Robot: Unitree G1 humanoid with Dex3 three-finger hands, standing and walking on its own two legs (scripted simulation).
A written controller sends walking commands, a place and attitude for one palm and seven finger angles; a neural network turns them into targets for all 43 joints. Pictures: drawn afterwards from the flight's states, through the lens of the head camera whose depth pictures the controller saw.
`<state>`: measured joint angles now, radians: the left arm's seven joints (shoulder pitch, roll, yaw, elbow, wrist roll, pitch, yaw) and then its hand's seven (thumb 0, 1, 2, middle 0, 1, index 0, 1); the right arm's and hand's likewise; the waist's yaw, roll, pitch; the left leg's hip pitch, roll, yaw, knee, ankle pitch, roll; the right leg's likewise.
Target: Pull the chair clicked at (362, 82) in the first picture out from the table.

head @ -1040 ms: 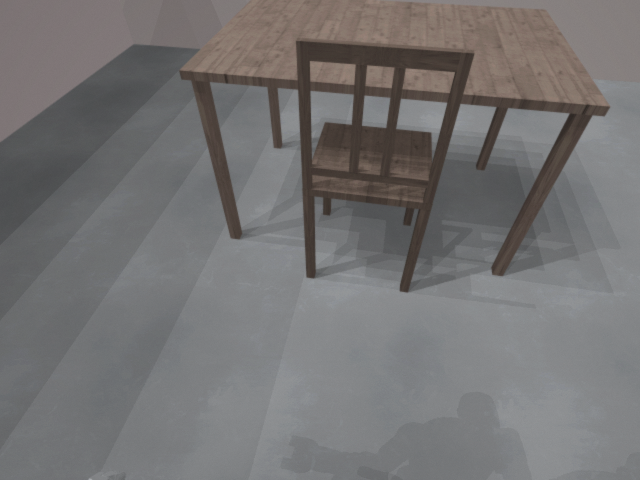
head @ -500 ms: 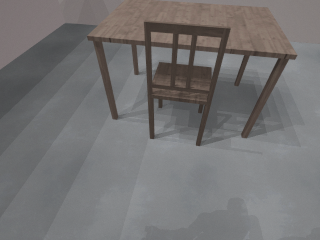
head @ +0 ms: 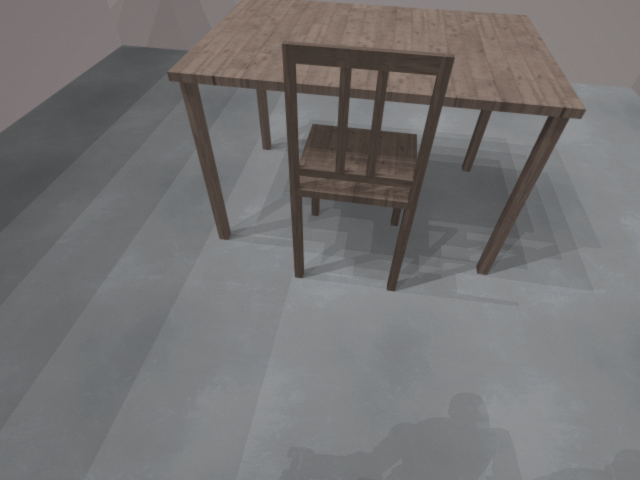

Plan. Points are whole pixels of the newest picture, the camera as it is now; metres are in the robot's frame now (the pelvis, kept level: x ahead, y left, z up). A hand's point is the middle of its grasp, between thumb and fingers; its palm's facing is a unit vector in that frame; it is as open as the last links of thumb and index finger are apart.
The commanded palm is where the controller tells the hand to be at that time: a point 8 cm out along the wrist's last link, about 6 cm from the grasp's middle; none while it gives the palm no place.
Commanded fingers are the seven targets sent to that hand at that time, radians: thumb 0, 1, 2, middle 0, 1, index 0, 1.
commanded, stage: look at it before walking up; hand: left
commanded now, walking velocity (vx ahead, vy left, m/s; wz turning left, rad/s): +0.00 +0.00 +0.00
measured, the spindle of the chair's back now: (342, 124) +1.00 -0.01 -0.07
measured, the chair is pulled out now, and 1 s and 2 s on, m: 0.00 0.00 0.00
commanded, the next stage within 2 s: walk to a spot facing it in 0.40 s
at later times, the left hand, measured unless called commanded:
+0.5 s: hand out of the picture +0.08 +0.25 -0.16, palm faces -0.02 -0.94 -0.34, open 7.4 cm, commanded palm none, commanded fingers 0.00 0.90 0.90 -0.20 -0.30 -0.20 -0.30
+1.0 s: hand out of the picture +0.10 +0.15 -0.17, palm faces -0.14 -0.97 -0.22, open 7.3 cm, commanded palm none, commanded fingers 0.00 0.90 0.90 -0.20 -0.30 -0.20 -0.30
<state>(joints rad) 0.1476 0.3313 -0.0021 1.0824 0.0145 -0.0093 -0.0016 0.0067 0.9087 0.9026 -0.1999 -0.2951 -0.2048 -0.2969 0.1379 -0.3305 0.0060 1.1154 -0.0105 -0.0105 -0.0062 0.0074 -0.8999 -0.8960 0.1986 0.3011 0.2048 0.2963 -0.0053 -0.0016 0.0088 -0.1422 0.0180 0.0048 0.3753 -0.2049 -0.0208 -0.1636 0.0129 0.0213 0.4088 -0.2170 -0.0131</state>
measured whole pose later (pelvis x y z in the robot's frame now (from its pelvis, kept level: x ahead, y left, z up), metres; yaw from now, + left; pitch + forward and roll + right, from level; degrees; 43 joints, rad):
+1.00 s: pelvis +0.09 -0.04 -0.01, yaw -13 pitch +0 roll +1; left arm 0.39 0.16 0.04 1.01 0.02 -0.04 -0.01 0.00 0.91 0.90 -0.20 -0.29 -0.20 -0.30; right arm 0.26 -0.22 -0.05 1.06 -0.02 0.01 0.00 0.01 -0.90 -0.90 0.20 0.30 0.20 0.30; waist 0.04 0.02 0.04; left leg -0.48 0.11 0.07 1.13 -0.36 -0.04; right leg -0.21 0.04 -0.03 0.53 -0.32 -0.07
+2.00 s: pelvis +0.32 -0.02 -0.02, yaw -10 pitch -1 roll -1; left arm 0.24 0.20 0.06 0.99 0.02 0.02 0.03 0.00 0.92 0.90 -0.20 -0.29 -0.20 -0.30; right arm 0.24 -0.18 -0.04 1.01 -0.02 0.03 -0.01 0.01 -0.90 -0.90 0.19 0.30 0.20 0.30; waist -0.01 -0.02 0.05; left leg -0.28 0.02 0.05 0.59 -0.28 0.01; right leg -0.24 -0.09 -0.13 0.62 -0.38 0.03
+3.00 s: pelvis +0.52 -0.09 +0.00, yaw -11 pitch +0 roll -1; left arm 0.24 0.16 0.04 1.07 0.02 0.03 0.04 0.00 0.92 0.90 -0.19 -0.29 -0.20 -0.30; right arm 0.16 -0.14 -0.02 1.06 -0.01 0.00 -0.06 -0.01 -0.95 -0.90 0.20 0.30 0.20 0.30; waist 0.01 -0.05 0.06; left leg -0.21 0.02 0.13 0.43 -0.21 0.05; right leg -0.35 -0.05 -0.02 0.81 -0.43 0.02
